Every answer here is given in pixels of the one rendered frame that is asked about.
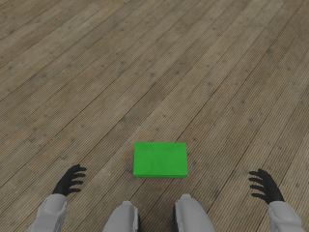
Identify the right robot hand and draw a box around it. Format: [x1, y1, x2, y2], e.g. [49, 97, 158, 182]
[248, 168, 285, 205]

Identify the left robot hand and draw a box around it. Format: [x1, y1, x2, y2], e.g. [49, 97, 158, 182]
[52, 164, 87, 196]

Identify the carton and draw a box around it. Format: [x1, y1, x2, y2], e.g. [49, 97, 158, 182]
[133, 142, 188, 178]

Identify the robot left thigh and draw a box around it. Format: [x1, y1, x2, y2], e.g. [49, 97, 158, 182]
[102, 204, 139, 232]

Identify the robot right shin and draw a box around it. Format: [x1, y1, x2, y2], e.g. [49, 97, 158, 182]
[178, 193, 191, 232]

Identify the left robot forearm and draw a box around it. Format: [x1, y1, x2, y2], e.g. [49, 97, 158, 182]
[26, 193, 68, 232]

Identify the right robot forearm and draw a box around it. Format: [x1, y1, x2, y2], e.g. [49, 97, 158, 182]
[267, 200, 305, 232]

